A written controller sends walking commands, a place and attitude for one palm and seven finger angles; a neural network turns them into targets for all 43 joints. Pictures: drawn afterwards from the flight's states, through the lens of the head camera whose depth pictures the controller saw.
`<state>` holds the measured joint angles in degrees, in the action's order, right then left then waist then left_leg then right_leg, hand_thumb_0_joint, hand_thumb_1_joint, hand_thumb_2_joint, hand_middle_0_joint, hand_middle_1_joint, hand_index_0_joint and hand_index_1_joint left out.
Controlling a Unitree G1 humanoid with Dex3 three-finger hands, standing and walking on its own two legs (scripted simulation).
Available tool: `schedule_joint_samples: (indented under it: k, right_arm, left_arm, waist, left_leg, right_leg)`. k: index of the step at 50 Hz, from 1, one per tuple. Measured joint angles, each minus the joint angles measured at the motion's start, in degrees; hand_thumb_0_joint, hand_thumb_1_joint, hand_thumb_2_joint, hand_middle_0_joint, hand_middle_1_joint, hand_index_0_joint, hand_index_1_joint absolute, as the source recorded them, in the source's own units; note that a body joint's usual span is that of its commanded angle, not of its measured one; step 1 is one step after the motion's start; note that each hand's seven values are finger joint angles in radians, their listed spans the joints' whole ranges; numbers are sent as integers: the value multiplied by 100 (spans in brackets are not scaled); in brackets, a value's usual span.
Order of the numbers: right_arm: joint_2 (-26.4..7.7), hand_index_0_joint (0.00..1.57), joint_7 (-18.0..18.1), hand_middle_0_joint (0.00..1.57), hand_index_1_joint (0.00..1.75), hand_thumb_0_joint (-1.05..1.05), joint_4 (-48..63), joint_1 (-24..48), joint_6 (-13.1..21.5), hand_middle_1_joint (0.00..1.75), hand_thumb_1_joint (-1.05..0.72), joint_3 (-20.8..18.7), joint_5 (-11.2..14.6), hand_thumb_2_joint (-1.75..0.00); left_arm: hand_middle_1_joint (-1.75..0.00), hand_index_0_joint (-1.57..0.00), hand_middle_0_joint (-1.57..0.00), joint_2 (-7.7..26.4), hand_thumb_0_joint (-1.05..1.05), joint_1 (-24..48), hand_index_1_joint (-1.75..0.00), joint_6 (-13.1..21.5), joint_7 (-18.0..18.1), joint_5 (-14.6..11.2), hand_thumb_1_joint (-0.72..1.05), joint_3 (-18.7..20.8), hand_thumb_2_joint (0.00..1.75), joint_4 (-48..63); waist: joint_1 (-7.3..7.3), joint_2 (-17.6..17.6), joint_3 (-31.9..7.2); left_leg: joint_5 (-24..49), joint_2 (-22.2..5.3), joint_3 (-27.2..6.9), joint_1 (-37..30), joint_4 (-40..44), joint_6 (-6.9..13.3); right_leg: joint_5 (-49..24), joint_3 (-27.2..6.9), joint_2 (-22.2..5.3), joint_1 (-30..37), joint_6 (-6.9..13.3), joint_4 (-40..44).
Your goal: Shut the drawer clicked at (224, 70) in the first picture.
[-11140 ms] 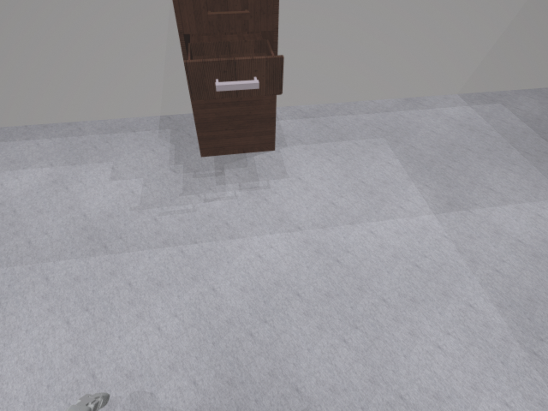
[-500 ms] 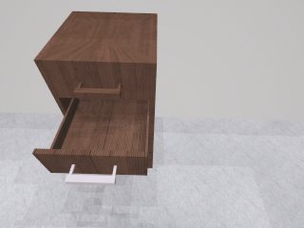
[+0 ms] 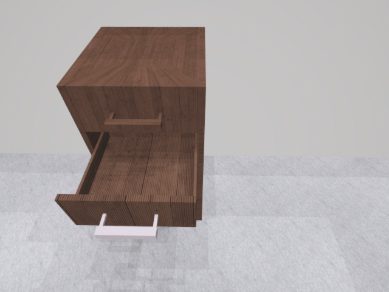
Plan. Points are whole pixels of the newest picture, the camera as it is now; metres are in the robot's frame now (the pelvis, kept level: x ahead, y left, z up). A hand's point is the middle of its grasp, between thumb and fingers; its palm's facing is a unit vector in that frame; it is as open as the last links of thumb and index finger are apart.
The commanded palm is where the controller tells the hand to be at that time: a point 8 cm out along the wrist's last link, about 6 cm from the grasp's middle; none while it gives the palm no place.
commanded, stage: look again from close up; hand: left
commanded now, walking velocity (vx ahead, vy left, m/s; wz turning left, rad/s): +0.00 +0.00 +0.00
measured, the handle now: (128, 225) +0.33 +0.21 -0.18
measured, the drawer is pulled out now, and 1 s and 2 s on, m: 0.27 0.27 0.27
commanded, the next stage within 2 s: raise the hand and make a fist in 0.50 s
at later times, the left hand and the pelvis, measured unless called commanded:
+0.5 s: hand out of the picture +0.02 +0.16 -0.17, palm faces +0.01 -0.98 -0.19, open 7.3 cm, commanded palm none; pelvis +0.02 +0.00 +0.00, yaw -1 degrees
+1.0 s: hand (145, 272) +0.18 +0.12 -0.05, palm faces -0.02 -1.00 +0.03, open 6.0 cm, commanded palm +0.12 +0.20 -0.07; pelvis -0.01 -0.03 -0.07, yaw +2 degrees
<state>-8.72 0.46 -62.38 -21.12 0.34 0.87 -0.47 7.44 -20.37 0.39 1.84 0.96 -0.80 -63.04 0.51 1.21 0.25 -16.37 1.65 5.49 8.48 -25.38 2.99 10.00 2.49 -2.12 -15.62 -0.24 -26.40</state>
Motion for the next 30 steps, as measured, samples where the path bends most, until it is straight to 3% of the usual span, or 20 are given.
schedule_joint_samples:
  k: [9, 30]
  right_arm:
    - [81, 20, 57, 20, 30, 0, -268, -27, 85, 30, -91, 34, 23, -90]
    - [128, 20, 98, 20, 30, 0, -357, 205, 145, 30, -91, 49, 30, -90]
  left_arm:
    - [-30, -20, -20, -138, 0, 124, -30, 57, 39, -12, 91, -36, 90, -145]
    - [-30, -20, -20, -40, 1, 195, -30, 64, 75, -17, 93, 0, 90, -158]
  waist:
    - [31, -22, 41]
    - [10, -40, 18]
  left_leg:
    - [-89, -28, 10, -184, 63, -25]
    - [-103, -87, 16, -467, 246, -87]
  right_leg:
    - [123, -12, 35, 136, 7, -16]
    - [182, -15, 106, 370, 49, 78]
